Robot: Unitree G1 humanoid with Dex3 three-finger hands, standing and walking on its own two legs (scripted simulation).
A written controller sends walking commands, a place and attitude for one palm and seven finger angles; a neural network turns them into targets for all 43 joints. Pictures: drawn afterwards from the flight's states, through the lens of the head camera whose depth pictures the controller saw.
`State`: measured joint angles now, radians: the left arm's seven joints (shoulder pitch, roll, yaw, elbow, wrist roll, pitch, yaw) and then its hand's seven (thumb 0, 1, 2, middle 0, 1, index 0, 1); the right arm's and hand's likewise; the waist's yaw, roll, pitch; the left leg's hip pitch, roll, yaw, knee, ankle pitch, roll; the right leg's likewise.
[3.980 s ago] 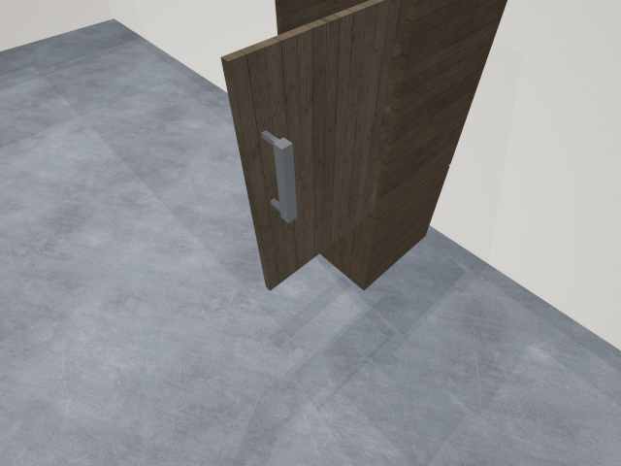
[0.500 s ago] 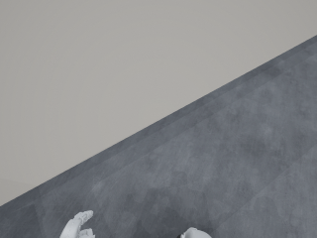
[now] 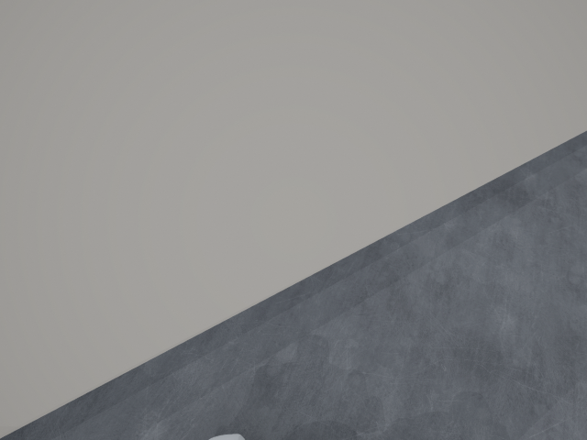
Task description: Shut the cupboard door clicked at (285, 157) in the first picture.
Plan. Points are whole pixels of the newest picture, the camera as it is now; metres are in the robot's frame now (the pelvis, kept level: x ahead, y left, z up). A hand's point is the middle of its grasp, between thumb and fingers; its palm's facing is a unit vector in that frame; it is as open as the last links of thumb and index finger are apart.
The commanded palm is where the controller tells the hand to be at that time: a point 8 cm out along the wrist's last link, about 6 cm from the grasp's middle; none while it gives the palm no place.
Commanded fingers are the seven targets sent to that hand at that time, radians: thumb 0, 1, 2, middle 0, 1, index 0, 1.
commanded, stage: turn to face it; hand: left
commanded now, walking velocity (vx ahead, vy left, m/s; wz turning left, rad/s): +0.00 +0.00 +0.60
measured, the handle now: out of the picture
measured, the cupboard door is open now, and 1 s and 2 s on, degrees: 90 90 90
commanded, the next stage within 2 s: none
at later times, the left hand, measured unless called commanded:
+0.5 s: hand out of the picture +0.12 +0.18 -0.17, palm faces +0.36 -0.91 -0.21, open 7.3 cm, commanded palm none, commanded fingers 0.00 0.90 0.90 -0.20 -0.30 -0.20 -0.30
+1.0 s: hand out of the picture +0.14 +0.14 -0.14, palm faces +0.60 -0.75 -0.29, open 7.4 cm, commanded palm none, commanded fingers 0.00 0.90 0.90 -0.20 -0.30 -0.20 -0.30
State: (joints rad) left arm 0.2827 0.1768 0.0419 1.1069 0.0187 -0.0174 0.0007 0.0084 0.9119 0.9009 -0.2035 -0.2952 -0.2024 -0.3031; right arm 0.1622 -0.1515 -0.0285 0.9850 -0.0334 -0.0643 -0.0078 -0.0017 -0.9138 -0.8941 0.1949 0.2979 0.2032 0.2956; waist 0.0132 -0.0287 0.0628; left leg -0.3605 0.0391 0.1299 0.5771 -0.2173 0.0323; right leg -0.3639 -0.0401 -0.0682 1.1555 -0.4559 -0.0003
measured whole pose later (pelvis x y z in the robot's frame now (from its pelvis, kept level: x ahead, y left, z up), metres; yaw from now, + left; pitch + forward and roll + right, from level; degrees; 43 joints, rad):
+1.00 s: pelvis +0.20 -0.06 +0.01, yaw +39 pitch +2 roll +3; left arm 0.21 0.19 0.03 0.87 0.02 0.01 0.03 0.01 0.90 0.90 -0.21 -0.30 -0.20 -0.30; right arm 0.11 -0.25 -0.08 0.92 -0.02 0.09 0.03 0.01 -0.91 -0.89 0.19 0.30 0.20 0.30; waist -0.01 0.01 0.11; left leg -0.49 0.00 0.03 1.06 -0.46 -0.06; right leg -0.24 -0.11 -0.16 0.56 -0.34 -0.01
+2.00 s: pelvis +0.27 -0.06 +0.00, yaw +76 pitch +2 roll +0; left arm 0.17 0.26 0.07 0.92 0.02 0.07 0.01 0.01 0.91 0.90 -0.20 -0.30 -0.20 -0.30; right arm 0.13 -0.21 -0.05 0.89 -0.03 0.04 0.01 0.00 -0.91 -0.89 0.20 0.30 0.21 0.30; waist 0.01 -0.04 0.11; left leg -0.31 -0.02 0.02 0.56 -0.27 0.03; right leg -0.49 -0.11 -0.04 1.10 -0.45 0.08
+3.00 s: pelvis +0.35 -0.02 +0.00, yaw +112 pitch +1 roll +1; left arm 0.16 0.21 0.04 0.87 0.02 0.00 0.02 0.01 0.91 0.90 -0.20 -0.30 -0.20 -0.30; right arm 0.16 -0.25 -0.08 0.94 -0.02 0.08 0.02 0.01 -0.91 -0.89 0.20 0.30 0.21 0.30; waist -0.01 0.05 0.10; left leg -0.45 -0.05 -0.08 0.93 -0.47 -0.03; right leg -0.27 -0.06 -0.08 0.61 -0.36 0.00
